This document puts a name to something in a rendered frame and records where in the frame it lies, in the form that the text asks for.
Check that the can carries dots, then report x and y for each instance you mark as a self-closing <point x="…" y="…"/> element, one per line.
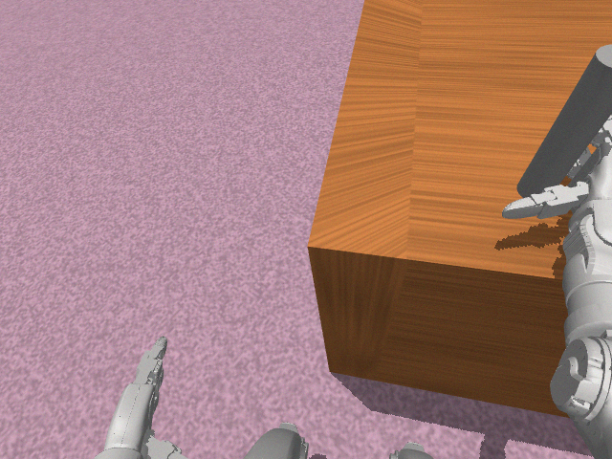
<point x="579" y="121"/>

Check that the right robot hand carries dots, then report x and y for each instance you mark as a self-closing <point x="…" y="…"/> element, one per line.
<point x="591" y="180"/>

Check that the right robot arm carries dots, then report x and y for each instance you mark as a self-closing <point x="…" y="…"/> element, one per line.
<point x="582" y="383"/>

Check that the left robot hand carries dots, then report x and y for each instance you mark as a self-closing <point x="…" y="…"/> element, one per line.
<point x="131" y="424"/>

